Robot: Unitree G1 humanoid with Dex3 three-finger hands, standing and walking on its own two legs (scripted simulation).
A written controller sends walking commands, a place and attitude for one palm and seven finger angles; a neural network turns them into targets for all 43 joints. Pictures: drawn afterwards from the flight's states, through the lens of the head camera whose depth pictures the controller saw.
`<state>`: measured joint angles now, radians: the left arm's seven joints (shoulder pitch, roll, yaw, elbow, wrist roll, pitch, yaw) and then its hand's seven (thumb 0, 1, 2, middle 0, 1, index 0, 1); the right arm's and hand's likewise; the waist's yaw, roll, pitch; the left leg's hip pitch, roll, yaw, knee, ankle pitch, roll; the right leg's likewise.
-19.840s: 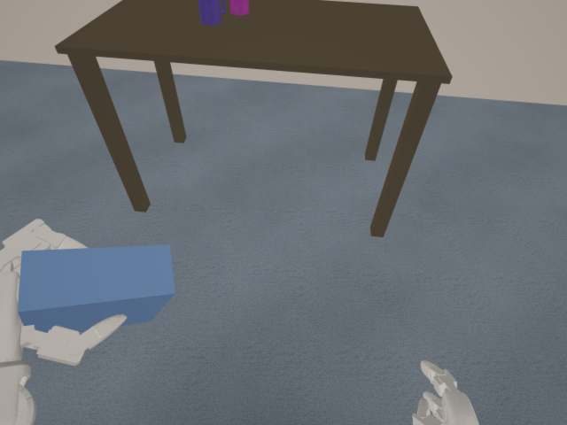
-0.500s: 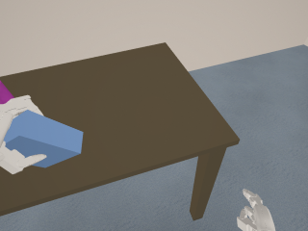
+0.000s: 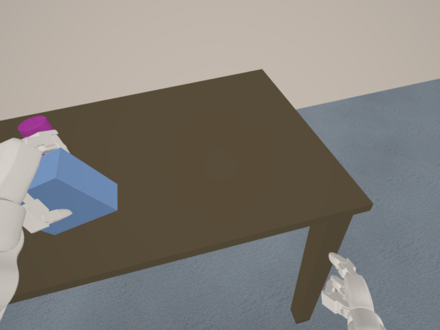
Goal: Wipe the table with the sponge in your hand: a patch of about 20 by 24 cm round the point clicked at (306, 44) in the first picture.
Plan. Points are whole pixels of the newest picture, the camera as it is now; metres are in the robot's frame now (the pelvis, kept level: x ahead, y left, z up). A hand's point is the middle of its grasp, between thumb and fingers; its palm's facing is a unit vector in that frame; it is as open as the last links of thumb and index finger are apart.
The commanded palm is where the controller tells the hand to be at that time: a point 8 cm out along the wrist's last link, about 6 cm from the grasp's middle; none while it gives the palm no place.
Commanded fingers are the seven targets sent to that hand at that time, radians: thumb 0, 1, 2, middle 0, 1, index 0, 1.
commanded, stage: turn the palm down, sponge in hand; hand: left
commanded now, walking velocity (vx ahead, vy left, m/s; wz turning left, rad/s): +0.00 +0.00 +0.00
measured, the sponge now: (67, 200) +0.24 +0.29 +0.16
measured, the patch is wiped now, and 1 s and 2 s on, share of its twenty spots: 0.00 0.00 0.00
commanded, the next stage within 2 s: move the sponge above the wiping area in 0.86 s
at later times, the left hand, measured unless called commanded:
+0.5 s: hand (44, 188) +0.23 +0.29 +0.21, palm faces +0.22 -0.07 -0.97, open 9.6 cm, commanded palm +0.18 +0.28 +0.27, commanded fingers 0.00 0.10 1.30 -1.20 -1.60 -1.20 -1.60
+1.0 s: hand (81, 201) +0.23 +0.25 +0.18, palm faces +0.10 -0.07 -0.99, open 9.6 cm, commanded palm +0.19 +0.25 +0.27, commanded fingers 0.00 0.10 1.30 -1.20 -1.60 -1.20 -1.60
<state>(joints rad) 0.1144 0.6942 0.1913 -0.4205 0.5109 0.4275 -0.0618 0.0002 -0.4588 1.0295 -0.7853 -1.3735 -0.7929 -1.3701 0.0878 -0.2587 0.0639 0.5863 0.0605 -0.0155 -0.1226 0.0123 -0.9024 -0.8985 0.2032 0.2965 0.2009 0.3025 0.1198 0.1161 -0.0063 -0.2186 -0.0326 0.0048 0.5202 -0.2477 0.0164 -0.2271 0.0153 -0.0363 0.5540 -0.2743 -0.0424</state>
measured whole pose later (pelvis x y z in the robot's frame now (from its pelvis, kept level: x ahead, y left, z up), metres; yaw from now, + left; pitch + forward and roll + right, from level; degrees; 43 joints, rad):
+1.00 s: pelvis -0.01 -0.02 +0.00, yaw -1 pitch -5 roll +2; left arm 0.06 0.64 0.02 -0.36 0.76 0.46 -0.19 0.00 -0.46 1.03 -0.78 -1.38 -0.79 -1.37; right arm 0.00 -0.29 0.06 0.63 0.05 0.00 -0.09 0.01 -0.90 -0.90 0.20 0.30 0.20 0.30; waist 0.13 0.14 0.01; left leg -0.18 0.00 0.01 0.47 -0.21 -0.01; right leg -0.20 0.05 -0.03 0.53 -0.24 -0.08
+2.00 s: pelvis +0.00 +0.00 +0.01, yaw -1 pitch -5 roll +1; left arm -0.03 0.58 -0.09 -0.25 0.86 0.42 -0.11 0.00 -0.46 1.03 -0.79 -1.37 -0.80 -1.37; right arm 0.01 -0.26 0.06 0.66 0.04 0.01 -0.08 0.01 -0.90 -0.90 0.20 0.30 0.20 0.30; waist 0.14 0.12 0.01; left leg -0.14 -0.03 0.02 0.40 -0.18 0.01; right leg -0.16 0.02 -0.02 0.47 -0.22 -0.05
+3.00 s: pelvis +0.00 -0.01 +0.01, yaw -1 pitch -4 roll +1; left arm -0.09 0.58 0.01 -0.05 0.85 0.39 -0.05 0.00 -0.46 1.04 -0.78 -1.38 -0.79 -1.37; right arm 0.03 -0.26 0.04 0.69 0.05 0.01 -0.08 0.01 -0.90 -0.90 0.20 0.30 0.20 0.30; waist 0.12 0.12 0.00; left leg -0.14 -0.01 0.01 0.40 -0.19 0.00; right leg -0.16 0.04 -0.02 0.44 -0.21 -0.06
